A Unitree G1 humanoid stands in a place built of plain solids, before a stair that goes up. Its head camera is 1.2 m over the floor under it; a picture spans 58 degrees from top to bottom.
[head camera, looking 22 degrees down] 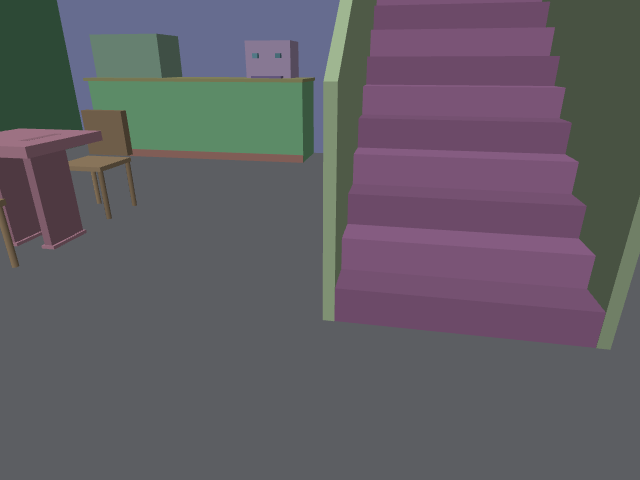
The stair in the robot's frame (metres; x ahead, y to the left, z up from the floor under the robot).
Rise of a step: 0.18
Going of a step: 0.22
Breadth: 1.21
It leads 11 degrees to the right of straight ahead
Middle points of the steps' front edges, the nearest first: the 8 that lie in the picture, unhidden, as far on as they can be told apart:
1.76 -0.67 0.19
1.98 -0.71 0.37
2.20 -0.75 0.54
2.41 -0.79 0.72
2.63 -0.83 0.90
2.85 -0.87 1.08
3.07 -0.91 1.25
3.28 -0.95 1.43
